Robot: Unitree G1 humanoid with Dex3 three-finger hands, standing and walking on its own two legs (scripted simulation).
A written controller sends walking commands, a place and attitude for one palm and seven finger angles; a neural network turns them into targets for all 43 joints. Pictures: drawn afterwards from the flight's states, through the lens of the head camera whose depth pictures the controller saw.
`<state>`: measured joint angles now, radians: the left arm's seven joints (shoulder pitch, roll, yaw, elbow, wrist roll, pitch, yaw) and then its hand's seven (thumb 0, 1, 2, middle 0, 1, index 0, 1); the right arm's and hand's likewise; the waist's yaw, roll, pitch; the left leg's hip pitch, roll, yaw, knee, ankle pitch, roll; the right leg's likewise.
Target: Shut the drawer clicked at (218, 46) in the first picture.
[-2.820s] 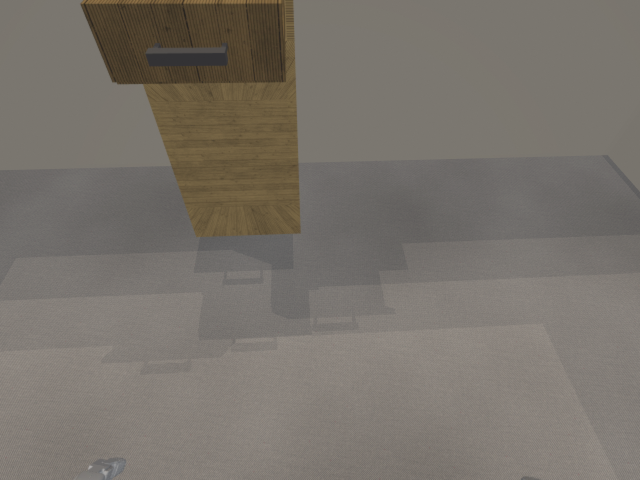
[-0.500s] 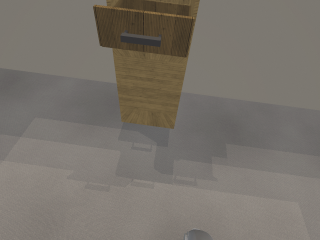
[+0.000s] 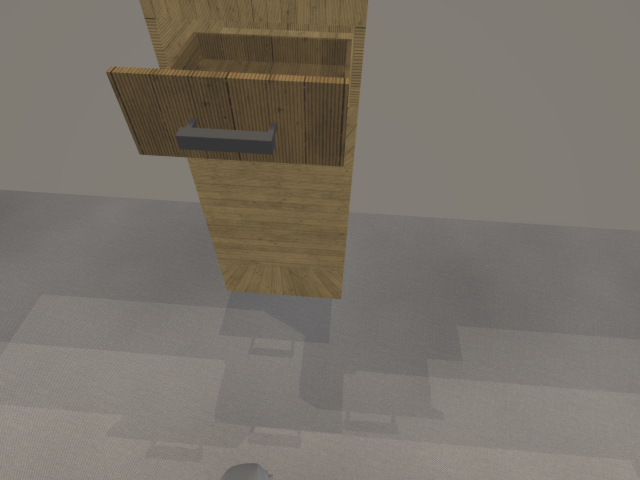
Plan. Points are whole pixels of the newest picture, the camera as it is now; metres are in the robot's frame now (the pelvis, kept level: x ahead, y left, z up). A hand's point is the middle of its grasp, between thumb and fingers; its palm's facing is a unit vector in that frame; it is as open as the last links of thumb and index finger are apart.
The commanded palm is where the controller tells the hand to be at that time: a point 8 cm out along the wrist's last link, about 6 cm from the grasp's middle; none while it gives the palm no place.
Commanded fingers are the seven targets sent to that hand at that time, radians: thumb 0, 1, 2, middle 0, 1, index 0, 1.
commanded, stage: take the last steps up to it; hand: left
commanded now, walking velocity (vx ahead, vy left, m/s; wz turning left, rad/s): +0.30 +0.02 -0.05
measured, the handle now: (229, 133) +0.61 +0.18 +0.11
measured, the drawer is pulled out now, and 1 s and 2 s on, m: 0.23 0.23 0.23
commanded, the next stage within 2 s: come to a stop and stand still in 0.42 s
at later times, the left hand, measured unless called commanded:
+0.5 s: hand (189, 447) +0.20 +0.21 -0.17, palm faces +0.00 -0.98 -0.19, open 7.3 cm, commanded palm none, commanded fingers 0.00 0.90 0.90 -0.20 -0.30 -0.20 -0.30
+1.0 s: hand (190, 397) +0.28 +0.23 -0.18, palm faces +0.04 -0.97 -0.22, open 7.3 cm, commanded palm none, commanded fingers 0.00 0.90 0.90 -0.20 -0.30 -0.20 -0.30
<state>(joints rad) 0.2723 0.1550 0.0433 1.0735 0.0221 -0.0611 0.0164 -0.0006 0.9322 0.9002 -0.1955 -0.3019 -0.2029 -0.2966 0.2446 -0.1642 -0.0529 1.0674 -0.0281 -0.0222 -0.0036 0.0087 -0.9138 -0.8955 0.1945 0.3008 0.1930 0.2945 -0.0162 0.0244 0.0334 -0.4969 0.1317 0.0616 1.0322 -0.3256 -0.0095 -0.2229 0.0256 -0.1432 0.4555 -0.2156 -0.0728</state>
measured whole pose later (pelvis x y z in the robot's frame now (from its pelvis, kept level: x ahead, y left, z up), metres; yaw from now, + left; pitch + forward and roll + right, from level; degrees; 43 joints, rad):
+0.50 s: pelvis +0.16 +0.03 +0.01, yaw -3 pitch -1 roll +1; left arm 0.26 0.17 0.06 1.06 0.03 0.00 -0.01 0.01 0.92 0.90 -0.19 -0.30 -0.20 -0.30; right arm 0.32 -0.15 -0.04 1.10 -0.03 -0.04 -0.02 0.00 -0.94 -0.90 0.20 0.30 0.20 0.30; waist -0.01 -0.02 0.03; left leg -0.13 0.05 0.18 0.39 -0.24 0.01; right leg -0.44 -0.09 -0.08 0.78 -0.31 -0.01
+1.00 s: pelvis +0.20 +0.04 -0.01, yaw -1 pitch -1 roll +0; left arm 0.16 0.19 0.05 1.00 0.03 0.03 0.03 0.00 0.91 0.90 -0.20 -0.30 -0.21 -0.30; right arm 0.12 -0.21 -0.06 0.99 -0.01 0.03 -0.01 0.01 -0.92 -0.90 0.20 0.30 0.19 0.29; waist 0.01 -0.01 0.09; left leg -0.29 0.04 0.05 0.61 -0.30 -0.05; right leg -0.30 -0.09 -0.13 0.55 -0.23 0.01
